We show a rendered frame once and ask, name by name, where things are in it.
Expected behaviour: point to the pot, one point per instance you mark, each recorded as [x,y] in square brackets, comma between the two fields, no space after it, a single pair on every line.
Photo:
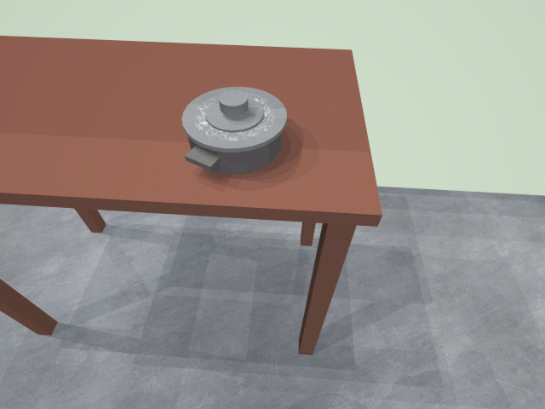
[233,163]

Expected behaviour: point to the table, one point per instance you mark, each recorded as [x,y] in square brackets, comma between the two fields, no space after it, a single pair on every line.
[96,124]

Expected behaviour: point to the lid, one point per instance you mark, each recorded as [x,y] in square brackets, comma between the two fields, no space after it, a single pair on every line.
[207,126]

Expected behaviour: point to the knob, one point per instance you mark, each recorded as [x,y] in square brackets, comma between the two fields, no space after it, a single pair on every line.
[233,102]

